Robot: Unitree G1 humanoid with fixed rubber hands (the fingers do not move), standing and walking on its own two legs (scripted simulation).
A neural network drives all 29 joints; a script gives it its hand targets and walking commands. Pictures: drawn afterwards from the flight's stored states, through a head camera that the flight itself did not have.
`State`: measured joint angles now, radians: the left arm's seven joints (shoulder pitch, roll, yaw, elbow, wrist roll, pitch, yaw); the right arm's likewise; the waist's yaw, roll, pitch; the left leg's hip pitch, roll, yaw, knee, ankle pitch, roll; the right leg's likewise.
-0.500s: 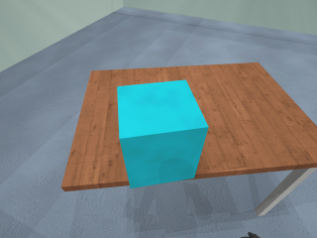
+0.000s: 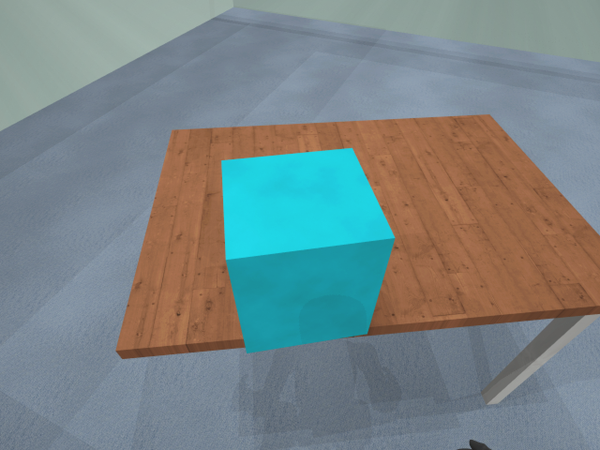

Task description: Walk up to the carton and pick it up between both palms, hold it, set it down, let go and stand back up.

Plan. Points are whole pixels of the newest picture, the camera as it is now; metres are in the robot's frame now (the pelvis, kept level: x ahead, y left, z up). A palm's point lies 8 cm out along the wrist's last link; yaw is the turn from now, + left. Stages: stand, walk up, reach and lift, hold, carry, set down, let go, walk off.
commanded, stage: stand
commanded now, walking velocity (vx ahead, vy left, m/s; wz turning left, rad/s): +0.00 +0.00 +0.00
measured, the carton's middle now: (298, 252) +0.44 +0.00 +0.01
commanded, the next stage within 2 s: none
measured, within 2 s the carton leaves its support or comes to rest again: neither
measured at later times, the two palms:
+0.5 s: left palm out of the picture +0.09 +0.26 -0.10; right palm out of the picture +0.09 -0.25 -0.10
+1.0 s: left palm out of the picture +0.09 +0.26 -0.10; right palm out of the picture +0.10 -0.26 -0.10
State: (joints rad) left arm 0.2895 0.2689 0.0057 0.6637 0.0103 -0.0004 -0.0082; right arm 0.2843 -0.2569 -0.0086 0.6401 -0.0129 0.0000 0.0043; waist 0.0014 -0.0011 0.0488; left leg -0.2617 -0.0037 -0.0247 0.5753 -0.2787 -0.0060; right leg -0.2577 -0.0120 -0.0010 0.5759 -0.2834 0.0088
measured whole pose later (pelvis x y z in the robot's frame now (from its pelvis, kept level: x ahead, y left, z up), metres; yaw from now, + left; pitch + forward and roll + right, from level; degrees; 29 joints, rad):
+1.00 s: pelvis +0.00 +0.00 +0.00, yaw +1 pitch -2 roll +0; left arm 0.30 0.28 0.00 0.70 0.01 0.00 0.00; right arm 0.29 -0.26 -0.01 0.68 -0.01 0.00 0.00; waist 0.00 0.00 0.04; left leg -0.26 0.00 -0.04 0.56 -0.27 -0.01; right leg -0.25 -0.01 0.00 0.56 -0.28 0.01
